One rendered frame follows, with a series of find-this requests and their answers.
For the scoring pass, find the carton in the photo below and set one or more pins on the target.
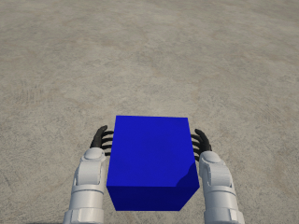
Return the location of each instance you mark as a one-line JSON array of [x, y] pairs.
[[152, 165]]

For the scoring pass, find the left robot forearm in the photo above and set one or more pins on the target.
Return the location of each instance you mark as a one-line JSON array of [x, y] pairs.
[[88, 188]]

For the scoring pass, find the right robot forearm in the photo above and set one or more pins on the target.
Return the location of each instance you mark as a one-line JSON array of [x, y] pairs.
[[219, 191]]

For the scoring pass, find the right robot hand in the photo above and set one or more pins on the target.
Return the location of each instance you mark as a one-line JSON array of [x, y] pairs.
[[202, 144]]

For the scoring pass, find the left robot hand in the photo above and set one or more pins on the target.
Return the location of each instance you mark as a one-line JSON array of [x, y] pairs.
[[98, 141]]

